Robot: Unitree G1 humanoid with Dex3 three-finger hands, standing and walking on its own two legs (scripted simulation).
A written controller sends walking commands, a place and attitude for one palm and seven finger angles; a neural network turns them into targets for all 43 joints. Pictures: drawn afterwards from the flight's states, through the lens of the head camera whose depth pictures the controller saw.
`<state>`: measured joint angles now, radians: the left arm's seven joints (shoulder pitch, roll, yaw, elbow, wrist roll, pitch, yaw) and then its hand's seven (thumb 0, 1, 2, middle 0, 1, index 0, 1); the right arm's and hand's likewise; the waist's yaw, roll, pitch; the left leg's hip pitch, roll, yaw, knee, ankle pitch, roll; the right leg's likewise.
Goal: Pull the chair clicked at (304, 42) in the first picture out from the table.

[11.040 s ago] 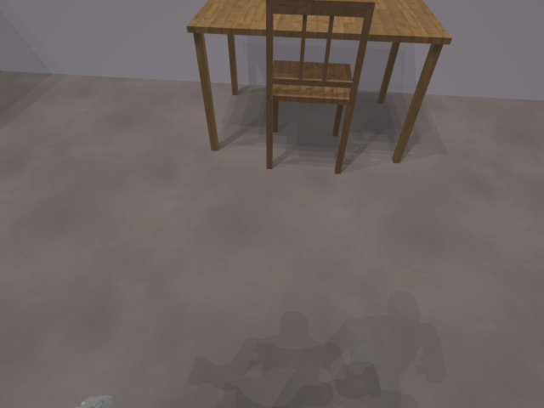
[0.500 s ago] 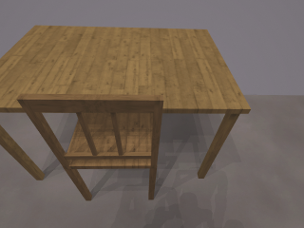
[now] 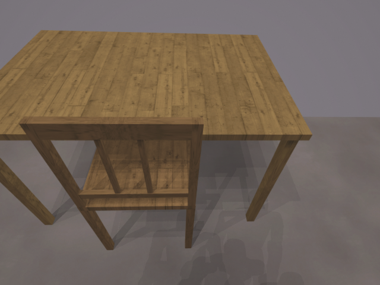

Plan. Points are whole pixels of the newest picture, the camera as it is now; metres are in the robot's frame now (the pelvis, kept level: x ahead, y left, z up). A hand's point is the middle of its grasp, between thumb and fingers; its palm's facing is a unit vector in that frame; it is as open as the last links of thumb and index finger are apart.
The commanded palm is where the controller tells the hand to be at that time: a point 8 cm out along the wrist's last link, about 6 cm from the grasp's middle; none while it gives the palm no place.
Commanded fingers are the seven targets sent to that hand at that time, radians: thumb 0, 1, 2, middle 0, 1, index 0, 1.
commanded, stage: look again from close up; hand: left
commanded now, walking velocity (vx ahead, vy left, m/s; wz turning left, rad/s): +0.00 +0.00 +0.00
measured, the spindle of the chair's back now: (109, 168) +0.44 +0.27 -0.09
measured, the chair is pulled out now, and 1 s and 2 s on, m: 0.00 0.00 0.00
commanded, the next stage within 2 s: raise the hand toward the chair's back in 0.44 s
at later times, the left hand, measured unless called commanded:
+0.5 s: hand out of the picture -0.02 +0.15 -0.18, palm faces +0.02 -0.99 -0.15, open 7.4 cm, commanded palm none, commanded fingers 0.00 0.90 0.90 -0.20 -0.30 -0.20 -0.30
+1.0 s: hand out of the picture +0.14 +0.14 -0.09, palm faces +0.08 -1.00 -0.01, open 9.5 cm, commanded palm +0.12 +0.21 -0.07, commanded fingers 0.00 0.34 0.66 -0.14 -0.21 -0.14 -0.21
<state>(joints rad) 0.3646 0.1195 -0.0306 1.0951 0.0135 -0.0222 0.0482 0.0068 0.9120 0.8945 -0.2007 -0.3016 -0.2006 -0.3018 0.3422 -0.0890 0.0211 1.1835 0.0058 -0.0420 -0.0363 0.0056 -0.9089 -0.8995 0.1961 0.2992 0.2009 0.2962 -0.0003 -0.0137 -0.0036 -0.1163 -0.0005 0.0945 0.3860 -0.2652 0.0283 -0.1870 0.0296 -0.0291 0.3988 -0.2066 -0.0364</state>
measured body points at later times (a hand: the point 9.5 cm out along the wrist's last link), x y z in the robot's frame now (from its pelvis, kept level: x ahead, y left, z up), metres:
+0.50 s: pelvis +0.00 +0.00 +0.00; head +0.01 +0.01 +0.45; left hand -0.02 +0.20 -0.16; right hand -0.03 -0.19 -0.16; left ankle -0.03 +0.09 -0.74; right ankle +0.00 -0.10 -0.74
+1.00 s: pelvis -0.03 -0.02 -0.09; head +0.02 +0.01 +0.35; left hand +0.14 +0.19 -0.09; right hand +0.23 -0.26 -0.11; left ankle -0.03 +0.09 -0.74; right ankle +0.00 -0.10 -0.74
